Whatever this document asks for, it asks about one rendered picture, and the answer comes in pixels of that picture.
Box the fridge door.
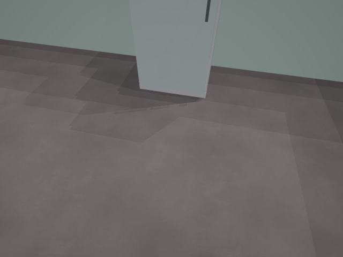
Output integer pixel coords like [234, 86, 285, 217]
[129, 0, 219, 93]

